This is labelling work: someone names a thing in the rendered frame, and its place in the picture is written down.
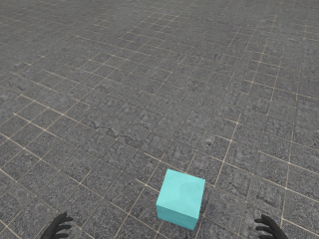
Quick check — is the carton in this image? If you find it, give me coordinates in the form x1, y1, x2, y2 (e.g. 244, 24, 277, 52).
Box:
156, 169, 205, 231

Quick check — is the right robot hand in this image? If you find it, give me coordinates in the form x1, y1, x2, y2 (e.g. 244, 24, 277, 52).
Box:
254, 214, 288, 239

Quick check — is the left robot hand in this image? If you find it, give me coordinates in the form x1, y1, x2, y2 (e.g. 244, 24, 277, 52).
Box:
40, 212, 73, 239

